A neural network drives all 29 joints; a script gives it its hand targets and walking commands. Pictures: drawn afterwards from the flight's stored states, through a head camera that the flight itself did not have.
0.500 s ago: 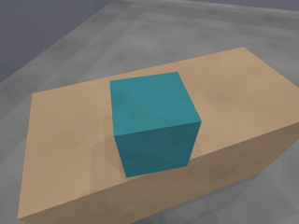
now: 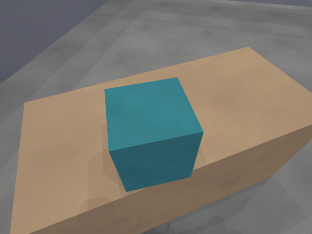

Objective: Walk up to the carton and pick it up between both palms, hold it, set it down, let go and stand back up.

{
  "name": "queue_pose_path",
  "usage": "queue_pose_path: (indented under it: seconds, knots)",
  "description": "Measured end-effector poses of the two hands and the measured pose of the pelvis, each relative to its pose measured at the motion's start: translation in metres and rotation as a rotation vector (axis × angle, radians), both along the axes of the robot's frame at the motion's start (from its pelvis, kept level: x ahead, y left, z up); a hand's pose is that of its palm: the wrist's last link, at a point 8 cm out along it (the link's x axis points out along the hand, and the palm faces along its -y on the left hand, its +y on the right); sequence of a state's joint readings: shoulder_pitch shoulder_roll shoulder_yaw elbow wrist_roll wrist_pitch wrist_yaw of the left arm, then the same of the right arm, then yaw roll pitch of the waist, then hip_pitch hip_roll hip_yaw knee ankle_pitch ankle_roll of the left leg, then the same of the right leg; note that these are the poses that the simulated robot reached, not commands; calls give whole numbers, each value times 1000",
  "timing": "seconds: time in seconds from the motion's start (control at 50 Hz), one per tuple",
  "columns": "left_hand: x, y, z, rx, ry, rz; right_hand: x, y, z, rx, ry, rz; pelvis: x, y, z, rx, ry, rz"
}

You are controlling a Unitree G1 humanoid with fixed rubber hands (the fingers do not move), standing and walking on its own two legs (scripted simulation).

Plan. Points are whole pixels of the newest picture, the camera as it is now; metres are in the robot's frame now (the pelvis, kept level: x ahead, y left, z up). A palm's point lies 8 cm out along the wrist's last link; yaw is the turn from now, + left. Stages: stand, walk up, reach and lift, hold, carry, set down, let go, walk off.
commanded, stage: walk up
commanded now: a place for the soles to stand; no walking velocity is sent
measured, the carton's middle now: (150, 136) +0.38 +0.03 +0.00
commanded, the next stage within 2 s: none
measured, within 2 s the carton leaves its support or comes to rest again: neither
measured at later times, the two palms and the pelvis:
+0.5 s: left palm out of the picture +0.07 +0.20 -0.12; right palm out of the picture -0.02 -0.35 -0.13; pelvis -0.04 -0.06 -0.02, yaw -1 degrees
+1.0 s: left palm out of the picture -0.03 +0.21 -0.13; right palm out of the picture +0.01 -0.35 -0.12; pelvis -0.07 -0.08 -0.02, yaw +8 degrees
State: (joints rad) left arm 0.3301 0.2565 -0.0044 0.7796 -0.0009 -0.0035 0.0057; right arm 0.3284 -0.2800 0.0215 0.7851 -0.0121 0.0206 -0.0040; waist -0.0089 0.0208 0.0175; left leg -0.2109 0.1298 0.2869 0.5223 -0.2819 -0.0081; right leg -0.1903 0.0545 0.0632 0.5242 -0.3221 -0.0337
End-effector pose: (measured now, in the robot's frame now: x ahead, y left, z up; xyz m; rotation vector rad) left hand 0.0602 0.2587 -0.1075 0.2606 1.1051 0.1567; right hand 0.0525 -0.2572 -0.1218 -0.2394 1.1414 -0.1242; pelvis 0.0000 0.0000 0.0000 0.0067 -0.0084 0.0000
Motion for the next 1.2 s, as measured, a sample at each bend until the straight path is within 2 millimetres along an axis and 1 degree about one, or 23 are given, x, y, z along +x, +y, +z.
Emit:
queue_pose_path:
  seconds: [0.2,0.26,0.32,0.36,0.42,0.48,0.52,0.56,0.62,0.68,0.78,0.84,0.88,0.94,0.98,1.02,1.1,1.16,1.2]
  knots:
    - [-2,0,-4,-9,13,-11,-14,-3,1,-15,35,-21,-1,2,0,-3,-5,-9]
    - [0,2,-8,-5,34,-36,-21,-8,2,-48,33,-19,-8,-1,-3,2,-12,-7]
    - [5,1,-10,9,49,-65,-37,-22,3,-89,49,-28,-19,-10,-5,-10,-38,-12]
    - [10,-6,-10,8,45,-79,-50,-35,5,-112,67,-47,-26,-18,-5,-9,-53,-20]
    - [16,-23,-9,-13,17,-75,-66,-56,5,-128,94,-59,-34,-34,-6,4,-59,-17]
    - [16,-46,-10,-26,-19,-64,-71,-80,-4,-120,94,-54,-40,-53,-12,16,-59,-16]
    - [10,-61,-16,-16,-34,-56,-66,-98,-15,-100,68,-58,-42,-69,-21,24,-63,-16]
    - [-2,-77,-20,-10,-25,-35,-59,-112,-23,-74,44,-65,-45,-82,-25,-2,-83,-16]
    - [-22,-94,-18,-10,-5,9,-50,-122,-22,-46,23,-64,-47,-94,-22,3,-71,-18]
    - [-37,-100,-11,8,10,36,-48,-128,-15,-43,23,-47,-49,-101,-14,-3,-53,-10]
    - [-48,-95,-5,45,-14,52,-59,-135,-7,-77,84,12,-54,-107,-10,-14,-31,32]
    - [-57,-88,-5,57,-29,75,-61,-135,-4,-100,121,47,-58,-103,-10,-18,-29,67]
    - [-65,-82,-6,60,-31,93,-58,-131,-2,-105,124,67,-61,-98,-10,-18,-29,89]
    - [-78,-69,-12,52,-25,122,-47,-116,1,-96,90,90,-64,-88,-12,-18,-28,120]
    - [-84,-58,-20,40,-18,135,-40,-103,2,-88,47,101,-66,-79,-17,-15,-29,138]
    - [-88,-49,-27,24,-8,145,-38,-89,4,-77,10,98,-67,-72,-19,17,-42,143]
    - [-89,-44,-26,-22,-14,186,-37,-68,8,-68,-5,93,-60,-64,-14,-10,-33,182]
    - [-87,-45,-23,-31,-26,186,-29,-56,11,-58,-12,116,-55,-63,-10,-3,-22,194]
    - [-84,-47,-21,-24,-31,177,-22,-52,9,-44,-15,136,-53,-63,-10,0,-18,203]
